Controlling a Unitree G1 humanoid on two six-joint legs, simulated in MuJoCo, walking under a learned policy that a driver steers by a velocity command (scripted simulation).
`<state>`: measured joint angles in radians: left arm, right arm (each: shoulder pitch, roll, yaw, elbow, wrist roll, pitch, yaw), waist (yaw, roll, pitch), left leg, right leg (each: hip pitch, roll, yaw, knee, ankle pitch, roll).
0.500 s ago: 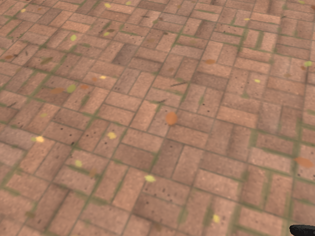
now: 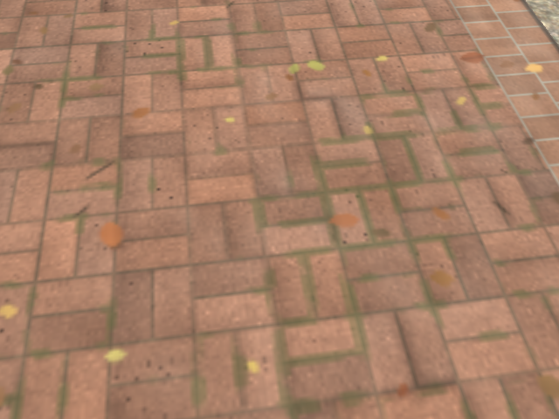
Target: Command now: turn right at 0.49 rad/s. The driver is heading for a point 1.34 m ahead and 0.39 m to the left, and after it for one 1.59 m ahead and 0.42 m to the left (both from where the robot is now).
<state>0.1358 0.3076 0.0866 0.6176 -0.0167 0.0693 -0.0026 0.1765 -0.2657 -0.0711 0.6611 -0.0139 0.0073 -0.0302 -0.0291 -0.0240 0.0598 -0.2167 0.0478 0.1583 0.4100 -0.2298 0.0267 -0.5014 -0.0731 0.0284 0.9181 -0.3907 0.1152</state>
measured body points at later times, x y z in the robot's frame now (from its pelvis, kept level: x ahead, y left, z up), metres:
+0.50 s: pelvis +0.01 -0.04 -0.01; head +0.05 -0.02 +0.44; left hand +0.13 +0.26 -0.11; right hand +0.18 -0.29 -0.11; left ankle +0.00 +0.09 -0.71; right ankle +0.00 -0.15 -0.74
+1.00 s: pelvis +0.19 +0.09 -0.01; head +0.20 +0.12 +0.44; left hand +0.22 +0.41 -0.11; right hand +0.34 -0.16 -0.11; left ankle -0.02 +0.08 -0.74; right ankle +0.40 +0.06 -0.71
